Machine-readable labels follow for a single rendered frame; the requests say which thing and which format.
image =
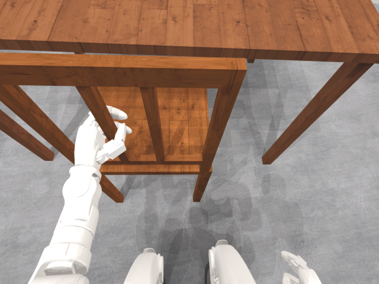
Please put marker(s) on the chair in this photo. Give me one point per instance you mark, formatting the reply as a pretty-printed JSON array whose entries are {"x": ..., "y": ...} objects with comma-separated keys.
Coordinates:
[{"x": 164, "y": 97}]

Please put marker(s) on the right robot shin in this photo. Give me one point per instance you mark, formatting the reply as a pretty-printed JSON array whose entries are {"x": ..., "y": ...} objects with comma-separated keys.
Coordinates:
[{"x": 216, "y": 281}]

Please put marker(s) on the robot left forearm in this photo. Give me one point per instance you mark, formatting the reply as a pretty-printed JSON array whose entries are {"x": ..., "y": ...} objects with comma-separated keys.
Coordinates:
[{"x": 69, "y": 249}]

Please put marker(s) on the left robot hand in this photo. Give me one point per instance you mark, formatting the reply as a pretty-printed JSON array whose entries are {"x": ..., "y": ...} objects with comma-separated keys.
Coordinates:
[{"x": 90, "y": 138}]

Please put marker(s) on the table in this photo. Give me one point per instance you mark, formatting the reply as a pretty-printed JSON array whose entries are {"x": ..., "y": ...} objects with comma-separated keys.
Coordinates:
[{"x": 305, "y": 30}]

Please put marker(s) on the right robot thigh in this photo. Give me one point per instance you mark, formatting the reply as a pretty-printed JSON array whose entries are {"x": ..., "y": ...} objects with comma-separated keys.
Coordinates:
[{"x": 227, "y": 264}]

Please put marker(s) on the right robot hand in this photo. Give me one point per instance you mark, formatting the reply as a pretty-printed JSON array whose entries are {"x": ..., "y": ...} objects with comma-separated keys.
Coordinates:
[{"x": 299, "y": 266}]

